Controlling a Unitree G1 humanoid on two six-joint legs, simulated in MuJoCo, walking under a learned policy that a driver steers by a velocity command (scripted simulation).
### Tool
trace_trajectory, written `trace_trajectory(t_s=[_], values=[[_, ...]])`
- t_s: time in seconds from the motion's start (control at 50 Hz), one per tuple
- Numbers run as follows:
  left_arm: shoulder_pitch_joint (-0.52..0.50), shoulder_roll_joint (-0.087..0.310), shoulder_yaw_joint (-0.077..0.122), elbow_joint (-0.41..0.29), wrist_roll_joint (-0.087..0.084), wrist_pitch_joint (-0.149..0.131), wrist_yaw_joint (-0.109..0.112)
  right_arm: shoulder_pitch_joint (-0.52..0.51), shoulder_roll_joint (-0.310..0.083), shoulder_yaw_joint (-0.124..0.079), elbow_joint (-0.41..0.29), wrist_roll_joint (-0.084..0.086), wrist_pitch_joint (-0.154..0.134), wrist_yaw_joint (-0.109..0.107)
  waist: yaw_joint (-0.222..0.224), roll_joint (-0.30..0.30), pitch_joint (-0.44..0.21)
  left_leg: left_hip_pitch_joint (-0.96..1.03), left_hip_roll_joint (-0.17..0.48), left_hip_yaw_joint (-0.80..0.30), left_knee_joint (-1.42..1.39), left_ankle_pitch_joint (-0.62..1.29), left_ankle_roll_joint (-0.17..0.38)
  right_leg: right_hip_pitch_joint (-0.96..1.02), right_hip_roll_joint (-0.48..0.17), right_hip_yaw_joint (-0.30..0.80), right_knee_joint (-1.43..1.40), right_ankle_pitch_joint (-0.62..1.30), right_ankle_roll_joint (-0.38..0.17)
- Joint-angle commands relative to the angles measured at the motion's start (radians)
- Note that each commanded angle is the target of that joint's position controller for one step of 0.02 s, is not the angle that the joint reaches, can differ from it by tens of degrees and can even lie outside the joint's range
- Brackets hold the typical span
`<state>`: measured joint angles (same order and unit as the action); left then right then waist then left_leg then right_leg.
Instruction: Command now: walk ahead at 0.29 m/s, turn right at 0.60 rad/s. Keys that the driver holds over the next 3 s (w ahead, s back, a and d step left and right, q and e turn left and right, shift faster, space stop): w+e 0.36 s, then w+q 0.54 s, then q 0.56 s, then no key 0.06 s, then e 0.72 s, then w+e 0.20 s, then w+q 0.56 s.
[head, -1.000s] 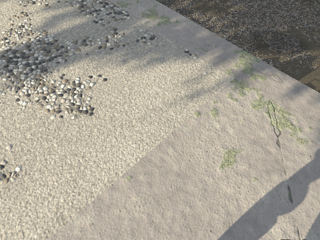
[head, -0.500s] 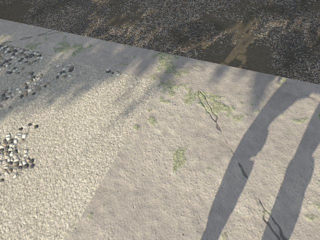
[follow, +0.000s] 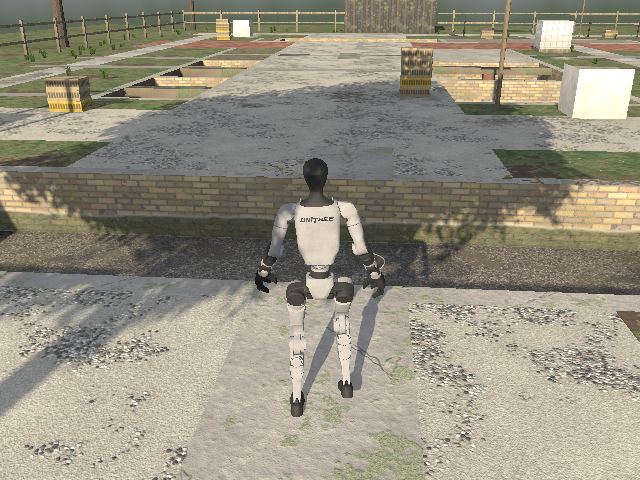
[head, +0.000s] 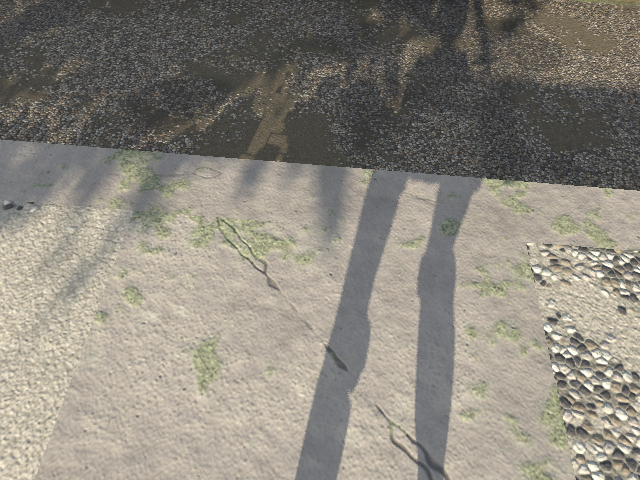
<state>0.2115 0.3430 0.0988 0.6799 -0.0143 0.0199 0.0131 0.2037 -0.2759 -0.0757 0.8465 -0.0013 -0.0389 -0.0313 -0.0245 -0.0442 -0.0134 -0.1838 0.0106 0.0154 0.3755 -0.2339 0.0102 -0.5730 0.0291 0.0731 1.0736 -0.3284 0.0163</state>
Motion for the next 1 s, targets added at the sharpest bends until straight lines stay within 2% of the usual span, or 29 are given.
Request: trace_trajectory(t_s=[0.02,0.12,0.24,0.26,0.28,0.3,0.32,0.34,0.36,0.38,0.4,0.42,0.44,0.48,0.54,0.64,0.72,0.74,0.78,0.82,0.84,0.86,0.88,0.9,0.92,0.94,0.96,0.98,1.0], values=[[-0.089,0.047,0.009,-0.103,-0.006,-0.03,-0.012,0.005,-0.149,-0.028,-0.061,-0.003,-0.028,-0.006,-0.037,0.175,0.045,0.145,0.249,-0.209,-0.236,-0.166,0.147,-0.243,-0.076,-0.006,0.021,0.091,0.027],[-0.145,0.016,-0.01,-0.152,-0.007,-0.044,-0.031,0.049,-0.197,-0.04,-0.061,0.0,-0.038,0.009,-0.062,0.176,0.062,0.147,0.272,-0.081,-0.25,-0.04,0.158,-0.176,-0.117,-0.045,-0.197,0.165,0.031],[-0.158,0.024,-0.016,-0.186,-0.012,-0.037,-0.056,0.071,-0.238,-0.058,-0.057,0.033,-0.028,0.036,-0.048,0.171,0.096,0.123,0.31,0.026,-0.196,0.02,0.132,0.0,-0.105,-0.131,-0.384,0.079,-0.046],[-0.126,0.035,-0.01,-0.182,-0.01,-0.035,-0.057,0.062,-0.247,-0.06,-0.057,0.039,-0.023,0.038,-0.019,0.17,0.084,0.118,0.313,0.048,-0.143,0.116,0.121,0.066,-0.079,-0.157,-0.421,0.062,-0.069],[-0.041,0.054,0.006,-0.16,-0.008,-0.034,-0.056,0.042,-0.248,-0.059,-0.061,0.043,-0.019,0.038,0.041,0.154,0.039,0.089,0.291,0.101,-0.016,0.301,0.097,0.211,-0.032,-0.195,-0.489,0.097,-0.096],[0.115,0.115,0.042,-0.108,-0.011,-0.03,-0.047,0.071,-0.205,-0.045,-0.06,0.035,-0.019,0.037,0.107,0.095,-0.061,0.02,0.231,0.176,0.226,0.466,0.062,0.455,0.024,-0.205,-0.521,0.115,-0.13],[0.304,0.208,0.076,-0.076,-0.02,-0.023,-0.028,0.071,-0.141,-0.018,-0.089,-0.005,-0.024,0.035,0.183,-0.076,-0.163,-0.236,0.173,0.21,0.607,0.207,-0.002,0.74,-0.141,0.075,-0.568,0.045,-0.204],[0.277,0.313,0.075,-0.105,-0.02,-0.041,-0.03,0.074,-0.048,0.013,-0.171,-0.025,-0.056,0.037,0.097,-0.329,-0.25,-0.606,-0.016,0.05,0.9,-0.373,-0.046,0.91,-0.355,0.677,-0.761,-0.192,-0.377],[0.269,0.202,0.044,-0.116,-0.014,-0.067,-0.042,-0.028,-0.165,-0.011,-0.17,0.023,-0.082,0.044,0.159,-0.146,-0.223,-0.707,0.02,-0.086,0.995,-0.299,-0.025,0.877,-0.379,0.695,-0.844,-0.211,-0.361],[0.232,0.144,0.022,-0.104,-0.001,-0.08,-0.045,-0.034,-0.187,-0.016,-0.17,0.048,-0.093,0.053,0.128,-0.125,-0.133,-0.74,0.069,-0.07,0.974,-0.206,0.01,0.798,-0.368,0.549,-0.821,-0.112,-0.327],[0.169,0.108,0.009,-0.113,0.001,-0.083,-0.045,-0.018,-0.174,-0.011,-0.148,0.033,-0.094,0.05,0.093,-0.047,-0.094,-0.677,0.117,-0.064,0.907,-0.124,0.021,0.68,-0.328,0.422,-0.804,-0.001,-0.295],[0.102,0.077,-0.003,-0.121,0.006,-0.083,-0.043,-0.006,-0.166,-0.013,-0.132,0.014,-0.088,0.049,0.057,-0.033,-0.054,-0.607,0.148,-0.068,0.827,-0.058,0.017,0.574,-0.283,0.317,-0.813,0.105,-0.271],[0.062,0.063,-0.011,-0.127,0.016,-0.086,-0.039,0.019,-0.16,-0.013,-0.118,0.015,-0.075,0.055,0.027,-0.057,-0.041,-0.542,0.166,-0.07,0.799,-0.009,0.014,0.502,-0.259,0.256,-0.84,0.182,-0.259],[0.046,0.069,-0.011,-0.11,0.021,-0.102,-0.032,0.048,-0.136,-0.009,-0.092,0.016,-0.049,0.06,0.004,-0.043,-0.03,-0.511,0.156,-0.049,0.769,0.061,-0.004,0.457,-0.241,0.159,-0.878,0.339,-0.256],[0.08,0.074,-0.01,-0.067,0.023,-0.116,-0.022,-0.014,-0.108,0.0,-0.104,0.014,-0.032,0.058,0.02,-0.004,0.025,-0.572,0.141,-0.056,0.645,0.196,-0.027,0.463,-0.225,0.046,-0.916,0.45,-0.231],[0.113,0.084,-0.01,-0.016,0.027,-0.124,-0.006,-0.149,-0.074,0.016,-0.144,0.03,-0.045,0.078,0.076,-0.007,0.095,-0.511,0.065,-0.034,0.332,0.427,-0.008,0.472,-0.204,-0.107,-0.974,0.426,-0.158],[0.16,0.089,-0.003,0.032,0.014,-0.108,0.003,-0.235,-0.056,0.027,-0.195,0.026,-0.053,0.107,0.106,0.011,0.129,-0.557,0.03,-0.004,0.199,0.382,0.03,0.631,-0.249,-0.153,-0.928,0.552,-0.143],[0.161,0.095,-0.001,0.037,0.013,-0.1,0.007,-0.243,-0.057,0.027,-0.207,0.024,-0.056,0.115,0.104,0.006,0.12,-0.556,0.016,0.014,0.182,0.338,0.043,0.673,-0.26,-0.162,-0.893,0.645,-0.139],[0.151,0.121,0.006,0.035,0.015,-0.082,0.022,-0.211,-0.079,0.017,-0.218,0.021,-0.054,0.122,0.072,-0.039,0.058,-0.485,-0.04,0.072,0.187,0.223,0.077,0.742,-0.267,-0.184,-0.766,1.015,-0.12],[0.134,0.15,0.011,0.026,0.019,-0.062,0.038,-0.058,-0.142,-0.012,-0.201,0.022,-0.044,0.114,-0.015,-0.085,-0.058,-0.296,-0.103,0.108,0.208,0.117,0.124,0.761,-0.26,-0.201,-0.517,1.308,-0.1],[0.106,0.152,0.009,0.017,0.015,-0.061,0.04,0.093,-0.191,-0.036,-0.179,0.022,-0.041,0.099,-0.106,-0.058,-0.134,-0.045,-0.108,0.073,0.143,0.188,0.165,0.635,-0.231,-0.225,-0.292,1.24,-0.077],[0.158,0.089,-0.016,-0.005,0.043,-0.078,0.036,0.221,-0.274,-0.056,-0.167,0.019,-0.027,0.078,-0.119,0.12,-0.257,0.314,0.093,-0.211,0.195,0.265,0.252,0.336,-0.156,-0.218,0.048,0.681,-0.043],[0.247,-0.011,-0.051,-0.027,0.04,-0.107,0.009,0.207,-0.285,-0.058,-0.182,0.03,-0.032,0.078,-0.037,0.306,-0.404,0.633,0.32,-0.794,0.069,0.05,0.47,-0.065,0.073,-0.057,0.407,-0.239,0.027],[0.13,0.087,-0.034,-0.044,0.001,-0.145,-0.014,0.217,-0.221,-0.044,-0.182,0.028,-0.028,0.072,-0.112,0.154,-0.393,0.62,0.295,-0.803,-0.039,-0.091,0.416,-0.172,0.018,0.092,0.441,-0.198,-0.007],[0.032,0.1,-0.033,-0.086,-0.03,-0.161,-0.022,0.155,-0.194,-0.035,-0.198,0.019,-0.028,0.065,-0.096,0.1,-0.223,0.471,0.274,-0.656,-0.06,-0.014,0.366,-0.207,-0.029,0.081,0.373,-0.129,-0.021],[-0.007,0.086,-0.037,-0.097,-0.013,-0.167,-0.017,0.077,-0.177,-0.028,-0.216,0.015,-0.031,0.065,-0.038,-0.012,-0.085,0.272,0.234,-0.544,-0.069,0.212,0.337,-0.184,-0.063,0.053,0.279,-0.095,-0.019],[-0.004,0.098,-0.027,-0.093,0.017,-0.159,-0.008,0.022,-0.155,-0.022,-0.232,0.011,-0.032,0.062,0.0,-0.03,-0.048,0.15,0.201,-0.449,-0.064,0.429,0.324,-0.117,-0.092,0.04,0.203,-0.082,-0.005],[0.021,0.099,-0.025,-0.09,0.027,-0.145,-0.006,-0.002,-0.152,-0.019,-0.245,0.001,-0.029,0.056,0.031,0.002,-0.025,0.048,0.176,-0.395,-0.073,0.568,0.325,-0.053,-0.101,0.032,0.18,-0.082,0.012],[0.046,0.089,-0.026,-0.085,0.032,-0.132,-0.001,-0.015,-0.151,-0.02,-0.242,0.002,-0.027,0.051,0.049,0.023,-0.018,-0.012,0.156,-0.355,-0.082,0.651,0.324,-0.027,-0.106,0.021,0.13,-0.076,0.031]])
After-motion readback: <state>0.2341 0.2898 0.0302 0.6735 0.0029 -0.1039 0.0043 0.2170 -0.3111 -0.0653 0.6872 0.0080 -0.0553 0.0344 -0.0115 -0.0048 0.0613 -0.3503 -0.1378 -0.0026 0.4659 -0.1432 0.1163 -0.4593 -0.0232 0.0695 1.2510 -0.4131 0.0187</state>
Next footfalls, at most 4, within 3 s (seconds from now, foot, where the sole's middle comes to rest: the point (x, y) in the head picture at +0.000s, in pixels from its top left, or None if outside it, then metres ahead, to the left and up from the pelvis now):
0.30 right None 0.19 -0.21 -0.78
0.84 left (360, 444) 0.58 -0.11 -0.78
1.26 right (434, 357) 0.79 -0.30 -0.78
1.66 left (340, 412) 0.65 -0.07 -0.78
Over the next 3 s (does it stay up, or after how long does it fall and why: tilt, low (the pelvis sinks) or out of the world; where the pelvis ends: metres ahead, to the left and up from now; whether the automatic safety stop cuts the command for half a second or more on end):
stays up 0.86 -0.25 -0.01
